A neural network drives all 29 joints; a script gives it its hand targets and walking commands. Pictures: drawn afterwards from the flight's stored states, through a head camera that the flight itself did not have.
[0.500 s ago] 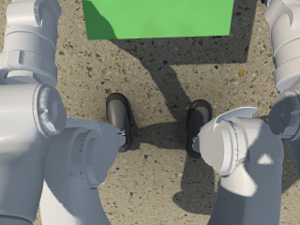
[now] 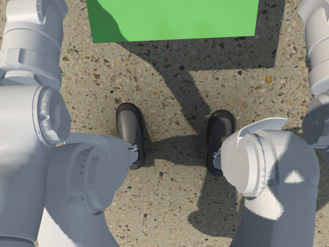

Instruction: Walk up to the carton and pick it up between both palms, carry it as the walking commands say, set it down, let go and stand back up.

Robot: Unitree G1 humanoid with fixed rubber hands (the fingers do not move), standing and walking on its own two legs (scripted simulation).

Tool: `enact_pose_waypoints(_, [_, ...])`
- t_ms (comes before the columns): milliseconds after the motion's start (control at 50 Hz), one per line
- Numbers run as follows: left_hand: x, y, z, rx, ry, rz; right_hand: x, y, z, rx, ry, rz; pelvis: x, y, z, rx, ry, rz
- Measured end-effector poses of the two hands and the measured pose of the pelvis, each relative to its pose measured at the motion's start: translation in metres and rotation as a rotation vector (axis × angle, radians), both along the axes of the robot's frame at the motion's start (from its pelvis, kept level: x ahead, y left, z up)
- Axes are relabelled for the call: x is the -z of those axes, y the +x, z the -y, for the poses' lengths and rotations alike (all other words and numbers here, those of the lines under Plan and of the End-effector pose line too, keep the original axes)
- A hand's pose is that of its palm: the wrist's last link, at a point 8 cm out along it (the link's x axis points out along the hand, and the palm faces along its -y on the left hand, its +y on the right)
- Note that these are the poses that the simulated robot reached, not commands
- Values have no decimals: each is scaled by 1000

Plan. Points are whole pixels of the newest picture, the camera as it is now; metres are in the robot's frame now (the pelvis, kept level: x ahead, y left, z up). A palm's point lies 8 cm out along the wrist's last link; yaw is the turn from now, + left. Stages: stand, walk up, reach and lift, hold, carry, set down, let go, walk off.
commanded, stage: reach and lift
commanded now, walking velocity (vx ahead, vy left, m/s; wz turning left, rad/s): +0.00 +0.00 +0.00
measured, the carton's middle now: out of the picture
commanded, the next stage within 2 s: none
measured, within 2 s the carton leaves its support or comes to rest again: leaves its support in 1.30 s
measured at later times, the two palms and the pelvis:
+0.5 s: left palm out of the picture +0.56 +0.17 -0.21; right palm out of the picture +0.54 -0.21 -0.21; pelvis +0.00 +0.00 +0.00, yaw +0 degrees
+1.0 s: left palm out of the picture +0.56 +0.17 -0.21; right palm out of the picture +0.54 -0.21 -0.21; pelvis +0.00 +0.00 +0.00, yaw +0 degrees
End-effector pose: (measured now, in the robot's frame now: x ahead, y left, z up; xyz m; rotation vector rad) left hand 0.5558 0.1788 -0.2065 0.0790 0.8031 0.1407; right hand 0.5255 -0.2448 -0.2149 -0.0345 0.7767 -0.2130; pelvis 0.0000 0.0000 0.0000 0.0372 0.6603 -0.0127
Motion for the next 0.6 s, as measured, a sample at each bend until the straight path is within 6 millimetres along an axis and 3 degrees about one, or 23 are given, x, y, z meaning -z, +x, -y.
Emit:
enact_pose_waypoints(460, [1,1,12,33,-6,1,0,11,-35,-85,54,-2,-1,0,0,2,1,2])
enact_pose_waypoints(600, [1,1,12,34,-6,0,-1,12,-36,-97,34,0,-1,0,0,2,2,3])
